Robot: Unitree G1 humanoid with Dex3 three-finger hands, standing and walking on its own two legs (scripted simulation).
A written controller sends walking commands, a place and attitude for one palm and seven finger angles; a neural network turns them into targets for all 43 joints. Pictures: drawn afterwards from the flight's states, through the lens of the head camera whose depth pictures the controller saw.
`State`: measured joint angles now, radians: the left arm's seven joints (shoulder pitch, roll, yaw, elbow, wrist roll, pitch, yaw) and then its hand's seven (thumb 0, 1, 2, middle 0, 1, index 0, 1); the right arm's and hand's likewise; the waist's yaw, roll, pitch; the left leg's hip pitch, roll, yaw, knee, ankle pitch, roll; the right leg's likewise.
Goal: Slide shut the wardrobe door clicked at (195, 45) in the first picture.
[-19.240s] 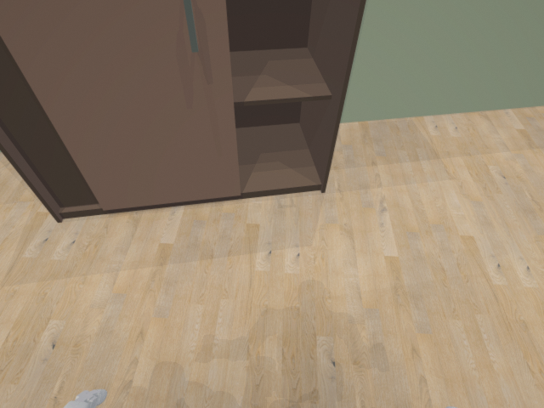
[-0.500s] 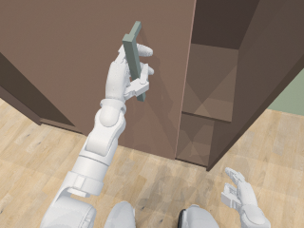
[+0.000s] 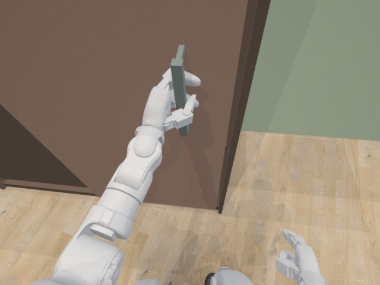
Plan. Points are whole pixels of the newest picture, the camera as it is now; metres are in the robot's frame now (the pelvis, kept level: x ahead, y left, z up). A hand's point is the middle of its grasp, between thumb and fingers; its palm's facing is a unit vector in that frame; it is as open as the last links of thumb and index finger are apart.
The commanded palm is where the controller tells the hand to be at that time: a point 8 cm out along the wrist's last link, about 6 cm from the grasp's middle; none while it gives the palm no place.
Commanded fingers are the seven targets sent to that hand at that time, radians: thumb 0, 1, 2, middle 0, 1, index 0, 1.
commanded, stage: step sideways, sliding the door along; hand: left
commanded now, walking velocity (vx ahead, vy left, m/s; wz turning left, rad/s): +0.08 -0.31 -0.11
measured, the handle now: (182, 96) +0.46 +0.04 +0.12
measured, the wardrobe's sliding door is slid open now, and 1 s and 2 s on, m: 0.01 0.00 0.02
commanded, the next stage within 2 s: stop walking and hold the door there in 0.48 s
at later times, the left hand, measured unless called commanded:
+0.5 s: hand (202, 111) +0.41 +0.00 +0.13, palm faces +0.15 -0.98 -0.14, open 6.1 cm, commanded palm +0.38 -0.02 +0.13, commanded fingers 0.00 0.90 0.90 -0.45 -1.40 -0.45 -1.40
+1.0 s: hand (200, 109) +0.42 +0.00 +0.13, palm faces +0.39 -0.88 -0.27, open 5.7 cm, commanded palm +0.38 +0.04 +0.13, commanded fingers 0.00 0.90 0.90 -0.45 -1.40 -0.45 -1.40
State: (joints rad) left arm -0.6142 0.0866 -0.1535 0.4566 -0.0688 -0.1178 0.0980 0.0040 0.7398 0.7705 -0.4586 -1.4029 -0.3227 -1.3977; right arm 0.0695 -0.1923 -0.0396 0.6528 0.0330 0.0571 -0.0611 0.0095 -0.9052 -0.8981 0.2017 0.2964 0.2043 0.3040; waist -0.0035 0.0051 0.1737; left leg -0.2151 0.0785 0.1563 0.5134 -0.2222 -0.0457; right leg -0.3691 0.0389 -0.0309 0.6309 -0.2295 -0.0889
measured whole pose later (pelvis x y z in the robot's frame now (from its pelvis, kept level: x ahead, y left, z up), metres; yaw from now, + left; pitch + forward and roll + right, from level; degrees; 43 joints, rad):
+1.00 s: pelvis +0.01 -0.27 +0.01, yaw -4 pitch -3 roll +1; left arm -0.51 0.45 0.36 0.71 -0.01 -0.11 0.09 -0.05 0.65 0.83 -0.46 -1.40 -0.40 -1.40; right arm 0.20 -0.36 -0.07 0.69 0.07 0.00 -0.09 0.01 -0.91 -0.90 0.20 0.30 0.20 0.30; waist 0.00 0.01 0.11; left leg -0.25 0.00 0.15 0.52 -0.21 0.05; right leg -0.33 -0.06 0.00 0.59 -0.25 0.02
